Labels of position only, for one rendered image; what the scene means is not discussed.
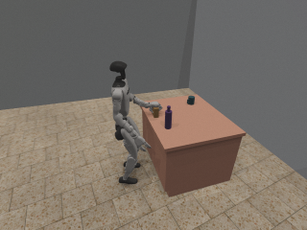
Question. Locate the right robot upper arm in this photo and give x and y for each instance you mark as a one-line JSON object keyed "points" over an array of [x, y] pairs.
{"points": [[117, 97]]}

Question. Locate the sponge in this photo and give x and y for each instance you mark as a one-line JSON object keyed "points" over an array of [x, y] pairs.
{"points": [[155, 112]]}

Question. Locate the left robot hand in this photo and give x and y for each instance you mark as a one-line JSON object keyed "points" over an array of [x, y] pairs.
{"points": [[155, 104]]}

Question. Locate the humanoid robot head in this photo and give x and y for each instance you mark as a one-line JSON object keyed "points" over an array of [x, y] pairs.
{"points": [[119, 67]]}

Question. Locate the left robot upper arm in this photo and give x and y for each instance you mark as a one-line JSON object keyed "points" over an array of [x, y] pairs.
{"points": [[131, 95]]}

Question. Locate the robot left forearm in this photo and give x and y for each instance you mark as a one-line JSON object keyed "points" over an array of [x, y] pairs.
{"points": [[141, 103]]}

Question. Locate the robot right thigh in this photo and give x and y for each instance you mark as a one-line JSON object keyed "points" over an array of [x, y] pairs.
{"points": [[122, 134]]}

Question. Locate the robot right forearm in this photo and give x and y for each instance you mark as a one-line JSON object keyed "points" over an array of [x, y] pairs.
{"points": [[126, 126]]}

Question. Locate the table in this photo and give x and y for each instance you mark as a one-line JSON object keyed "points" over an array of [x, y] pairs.
{"points": [[198, 151]]}

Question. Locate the right robot hand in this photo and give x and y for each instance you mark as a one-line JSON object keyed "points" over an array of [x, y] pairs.
{"points": [[139, 141]]}

